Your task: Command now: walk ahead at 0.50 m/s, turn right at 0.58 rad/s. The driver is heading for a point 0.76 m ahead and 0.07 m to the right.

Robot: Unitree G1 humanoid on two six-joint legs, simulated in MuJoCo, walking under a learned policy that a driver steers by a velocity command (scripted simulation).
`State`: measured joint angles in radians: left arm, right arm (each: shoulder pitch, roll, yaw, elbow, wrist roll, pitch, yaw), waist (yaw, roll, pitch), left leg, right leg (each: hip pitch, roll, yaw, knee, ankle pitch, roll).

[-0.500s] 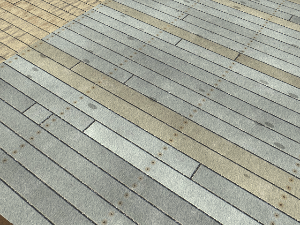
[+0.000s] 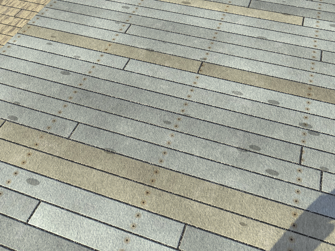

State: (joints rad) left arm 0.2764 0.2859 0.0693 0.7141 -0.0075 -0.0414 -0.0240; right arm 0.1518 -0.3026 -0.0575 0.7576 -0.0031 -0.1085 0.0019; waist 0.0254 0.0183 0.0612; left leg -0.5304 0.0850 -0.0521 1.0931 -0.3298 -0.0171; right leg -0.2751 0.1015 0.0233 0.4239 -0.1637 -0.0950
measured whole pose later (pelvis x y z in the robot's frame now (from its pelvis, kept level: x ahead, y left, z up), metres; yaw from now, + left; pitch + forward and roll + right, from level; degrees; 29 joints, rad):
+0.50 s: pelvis +0.28 +0.05 +0.00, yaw -18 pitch +1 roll +2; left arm 0.27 0.32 0.08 0.68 -0.03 -0.01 0.01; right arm 0.24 -0.26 -0.06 0.79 -0.01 -0.10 0.01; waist -0.03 -0.05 0.03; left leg -0.21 -0.03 0.08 0.38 -0.19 0.03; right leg -0.56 -0.05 0.06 1.14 -0.32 0.00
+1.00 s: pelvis +0.52 -0.11 +0.00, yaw -24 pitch +1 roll -1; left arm 0.25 0.26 0.06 0.71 0.01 -0.07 -0.03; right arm 0.23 -0.32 -0.05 0.86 0.03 -0.07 0.01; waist 0.00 0.04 0.05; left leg -0.53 0.11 -0.04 1.13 -0.31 0.00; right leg -0.22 0.05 -0.08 0.38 -0.17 -0.06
